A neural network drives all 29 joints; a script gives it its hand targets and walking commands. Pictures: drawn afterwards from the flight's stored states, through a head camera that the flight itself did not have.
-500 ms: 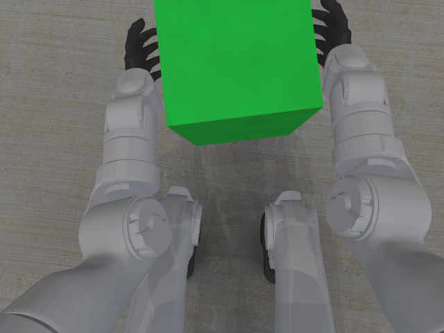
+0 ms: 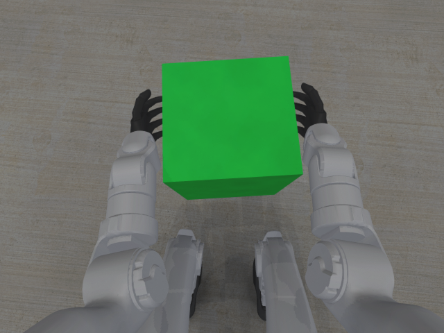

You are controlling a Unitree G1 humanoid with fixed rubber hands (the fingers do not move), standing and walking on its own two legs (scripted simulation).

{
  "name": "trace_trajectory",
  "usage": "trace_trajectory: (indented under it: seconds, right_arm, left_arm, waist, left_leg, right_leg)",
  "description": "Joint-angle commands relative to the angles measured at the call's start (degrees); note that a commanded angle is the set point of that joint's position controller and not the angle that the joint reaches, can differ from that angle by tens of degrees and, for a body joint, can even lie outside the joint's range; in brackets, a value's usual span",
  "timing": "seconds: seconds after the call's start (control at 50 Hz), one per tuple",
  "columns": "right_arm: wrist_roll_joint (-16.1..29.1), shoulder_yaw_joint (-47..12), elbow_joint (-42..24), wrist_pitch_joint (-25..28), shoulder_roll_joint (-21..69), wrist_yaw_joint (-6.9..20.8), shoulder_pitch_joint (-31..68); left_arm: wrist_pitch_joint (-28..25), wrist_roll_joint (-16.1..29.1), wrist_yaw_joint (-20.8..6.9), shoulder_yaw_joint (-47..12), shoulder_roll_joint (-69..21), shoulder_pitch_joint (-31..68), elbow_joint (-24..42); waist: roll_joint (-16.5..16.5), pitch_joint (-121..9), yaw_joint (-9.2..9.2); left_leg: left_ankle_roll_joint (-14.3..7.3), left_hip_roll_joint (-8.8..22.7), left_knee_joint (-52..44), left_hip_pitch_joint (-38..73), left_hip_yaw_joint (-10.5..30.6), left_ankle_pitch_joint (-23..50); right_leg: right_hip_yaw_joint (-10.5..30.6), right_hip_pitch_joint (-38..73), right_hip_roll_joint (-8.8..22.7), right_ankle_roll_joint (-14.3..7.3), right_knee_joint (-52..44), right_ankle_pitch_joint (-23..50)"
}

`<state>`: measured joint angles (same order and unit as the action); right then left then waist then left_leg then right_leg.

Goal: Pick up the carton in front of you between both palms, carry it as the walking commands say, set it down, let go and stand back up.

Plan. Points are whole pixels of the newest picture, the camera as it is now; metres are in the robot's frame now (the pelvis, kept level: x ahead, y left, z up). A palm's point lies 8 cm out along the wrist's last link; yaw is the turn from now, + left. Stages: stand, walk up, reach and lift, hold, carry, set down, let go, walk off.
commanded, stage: reach and lift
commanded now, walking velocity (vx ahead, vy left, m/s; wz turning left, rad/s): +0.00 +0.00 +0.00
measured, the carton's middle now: (228, 141) +0.46 +0.01 -0.11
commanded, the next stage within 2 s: hold in 1.88 s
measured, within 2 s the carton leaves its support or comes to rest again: neither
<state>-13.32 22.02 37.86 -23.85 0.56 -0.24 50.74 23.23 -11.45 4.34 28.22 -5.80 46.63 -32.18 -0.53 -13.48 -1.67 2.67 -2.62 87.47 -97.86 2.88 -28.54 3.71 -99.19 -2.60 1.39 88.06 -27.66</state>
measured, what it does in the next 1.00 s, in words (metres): rises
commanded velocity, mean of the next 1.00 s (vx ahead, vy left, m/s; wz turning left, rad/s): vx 0.00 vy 0.00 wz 0.00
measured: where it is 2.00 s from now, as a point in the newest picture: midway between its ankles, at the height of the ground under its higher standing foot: (226, 297)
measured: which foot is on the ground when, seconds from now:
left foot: down 0.00-1.00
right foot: down 0.00-1.00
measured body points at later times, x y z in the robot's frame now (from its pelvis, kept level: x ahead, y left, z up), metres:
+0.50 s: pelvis +0.04 +0.01 +0.14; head +0.14 +0.00 +0.58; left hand +0.41 +0.16 +0.11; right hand +0.41 -0.15 +0.11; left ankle +0.08 +0.14 -0.53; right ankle +0.09 -0.12 -0.53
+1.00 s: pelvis +0.06 +0.01 +0.21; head +0.03 +0.01 +0.66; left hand +0.38 +0.16 +0.23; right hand +0.37 -0.15 +0.22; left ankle +0.08 +0.14 -0.53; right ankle +0.09 -0.12 -0.53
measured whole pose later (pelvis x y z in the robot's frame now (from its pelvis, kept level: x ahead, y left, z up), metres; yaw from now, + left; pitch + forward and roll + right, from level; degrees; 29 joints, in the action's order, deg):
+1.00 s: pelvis +0.06 +0.01 +0.21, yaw -1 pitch -2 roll +0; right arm -17.1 17.1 22.8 -34.5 9.4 1.0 17.6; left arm 34.0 -17.1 -0.1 17.6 -9.5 18.3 -23.7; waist -0.2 -2.2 0.4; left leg 0.5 -1.0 27.4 -11.9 3.9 -13.2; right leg 3.7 -12.3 -0.5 0.9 26.9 -12.4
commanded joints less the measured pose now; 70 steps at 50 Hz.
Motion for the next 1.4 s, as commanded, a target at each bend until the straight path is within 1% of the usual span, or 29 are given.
trace_trajectory:
  seconds: [0.0,0.14,0.3,0.46,0.56,0.66,0.8,0.9,0.96,1.0,1.06,1.14,1.24,1.38]
  right_arm:
    - [9.39,-29.6,2.31,1.63,64.5,13.0,30.28]
    - [7.97,-29.49,1.4,2.65,65.64,12.81,23.49]
    - [8.39,-32.71,-2.01,2.86,66.72,13.42,16.42]
    - [8.11,-35.05,-4.82,1.97,66.36,13.71,7.81]
    - [7.83,-35.95,-6.95,0.63,65.76,13.85,2.35]
    - [8.41,-37.49,-10.26,-1.77,65.34,13.94,-2.18]
    - [10.31,-40.71,-16.47,-6.29,63.82,13.96,-6.38]
    - [8.66,-36.61,-15.12,-9.29,62.47,14.31,-7.85]
    - [7.36,-33.52,-13.23,-9.78,61.84,14.92,-5.35]
    - [7.46,-33.58,-13.48,-9.57,62.41,15.34,-2.63]
    - [7.82,-34.28,-14.36,-9.27,63.23,15.63,0.24]
    - [7.79,-34.68,-14.87,-9.24,63.32,15.58,1.16]
    - [7.69,-35.07,-15.67,-9.69,62.93,15.18,-0.5]
    - [8.58,-36.25,-18.37,-10.67,62.56,14.66,-4.35]
  left_arm:
    - [-0.82,9.67,-16.44,-35.04,-60.07,36.59,-4.07]
    - [-1.77,8.12,-16.53,-35.51,-61.3,29.25,-4.43]
    - [-1.91,7.48,-16.74,-38.19,-62.72,20.58,-2.82]
    - [-1.0,6.95,-17.09,-40.56,-63.06,11.56,-0.7]
    - [0.37,6.9,-17.02,-41.86,-62.76,6.03,1.09]
    - [2.8,7.38,-17.12,-43.75,-62.01,1.69,4.24]
    - [7.06,8.66,-17.61,-46.24,-61.25,-3.67,8.64]
    - [9.83,6.92,-18.23,-42.6,-58.88,-4.17,7.74]
    - [10.29,5.31,-18.66,-39.34,-58.3,-1.84,5.99]
    - [10.08,5.41,-18.93,-39.29,-59.07,0.73,6.21]
    - [9.82,5.89,-19.19,-39.91,-59.9,3.59,7.09]
    - [9.84,5.9,-19.31,-40.28,-59.75,4.6,7.5]
    - [10.21,5.82,-19.15,-40.81,-58.89,3.23,8.23]
    - [11.05,6.43,-18.8,-41.78,-57.76,-0.73,11.21]
  waist:
    - [3.47,-47.08,0.52]
    - [1.63,-41.16,1.02]
    - [1.35,-36.35,0.84]
    - [0.85,-28.15,1.27]
    - [0.53,-22.46,1.71]
    - [0.2,-16.75,1.95]
    - [0.29,-8.97,1.88]
    - [0.31,0.68,2.23]
    - [-0.02,4.11,1.93]
    - [-0.15,3.62,1.84]
    - [-0.09,1.16,1.79]
    - [0.22,-0.34,1.95]
    - [0.64,-0.79,2.1]
    - [0.64,-1.31,1.8]
  left_leg:
    - [-0.94,-7.87,-12.21,26.51,-5.68,11.92]
    - [-1.25,-7.44,-20.16,34.78,-4.01,12.37]
    - [-1.8,-6.42,-29.37,46.96,-1.96,15.34]
    - [-2.13,-5.31,-39.35,59.88,-0.08,19.9]
    - [-2.2,-4.59,-45.84,68.04,0.95,23.77]
    - [-2.29,-3.81,-52.44,76.31,1.39,27.17]
    - [-2.31,-2.97,-60.87,85.97,1.65,28.6]
    - [-2.44,-2.64,-65.15,87.38,1.18,21.33]
    - [-2.86,-2.39,-66.18,86.42,0.82,16.29]
    - [-3.0,-2.3,-66.12,86.86,0.8,15.04]
    - [-3.0,-2.3,-65.73,88.15,0.87,15.77]
    - [-2.85,-2.42,-65.8,89.27,0.76,16.31]
    - [-2.64,-2.61,-66.27,90.92,0.58,18.69]
    - [-2.51,-2.94,-67.0,92.82,0.62,24.04]
  right_leg:
    - [-4.76,37.36,-6.87,-0.08,-13.39,13.78]
    - [-3.26,44.84,-6.48,-0.65,-20.91,14.16]
    - [-1.88,54.79,-5.81,-0.92,-29.51,16.28]
    - [-0.49,65.92,-5.04,-1.44,-39.53,20.27]
    - [0.0,73.26,-4.4,-1.61,-45.84,23.9]
    - [0.31,80.97,-3.7,-1.43,-52.28,27.09]
    - [0.29,90.54,-3.14,-1.05,-60.9,27.92]
    - [-0.19,91.08,-2.76,-1.49,-65.32,20.89]
    - [-0.55,90.57,-2.53,-1.8,-65.96,16.33]
    - [-0.6,90.83,-2.42,-1.91,-65.89,15.02]
    - [-0.61,91.71,-2.42,-1.87,-65.48,15.43]
    - [-0.65,92.71,-2.5,-1.65,-65.59,15.86]
    - [-0.66,94.2,-2.58,-1.37,-66.4,18.22]
    - [-0.41,96.71,-2.76,-0.98,-67.26,23.78]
